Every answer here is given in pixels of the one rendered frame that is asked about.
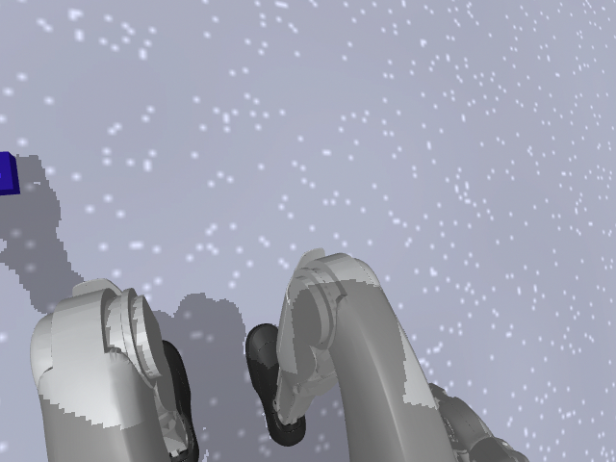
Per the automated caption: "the right robot foot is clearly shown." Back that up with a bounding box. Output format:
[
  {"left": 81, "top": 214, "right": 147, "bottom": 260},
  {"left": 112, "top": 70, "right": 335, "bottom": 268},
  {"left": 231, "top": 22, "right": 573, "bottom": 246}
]
[{"left": 245, "top": 323, "right": 306, "bottom": 447}]

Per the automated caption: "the small box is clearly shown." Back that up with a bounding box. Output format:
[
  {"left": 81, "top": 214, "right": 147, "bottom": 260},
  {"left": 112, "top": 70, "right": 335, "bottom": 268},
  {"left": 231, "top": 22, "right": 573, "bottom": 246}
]
[{"left": 0, "top": 151, "right": 20, "bottom": 195}]

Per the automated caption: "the right robot arm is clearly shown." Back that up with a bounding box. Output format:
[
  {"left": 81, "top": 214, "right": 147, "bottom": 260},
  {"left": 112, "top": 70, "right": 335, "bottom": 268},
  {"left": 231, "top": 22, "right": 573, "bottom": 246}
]
[{"left": 469, "top": 437, "right": 529, "bottom": 462}]

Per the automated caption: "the left robot foot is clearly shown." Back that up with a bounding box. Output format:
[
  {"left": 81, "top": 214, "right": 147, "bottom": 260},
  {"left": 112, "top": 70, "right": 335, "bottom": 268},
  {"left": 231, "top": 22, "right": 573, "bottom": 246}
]
[{"left": 162, "top": 340, "right": 199, "bottom": 462}]

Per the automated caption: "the right robot hand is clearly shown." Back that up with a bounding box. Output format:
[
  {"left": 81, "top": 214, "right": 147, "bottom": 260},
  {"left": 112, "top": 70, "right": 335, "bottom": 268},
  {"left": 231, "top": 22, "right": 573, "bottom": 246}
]
[{"left": 429, "top": 383, "right": 495, "bottom": 462}]

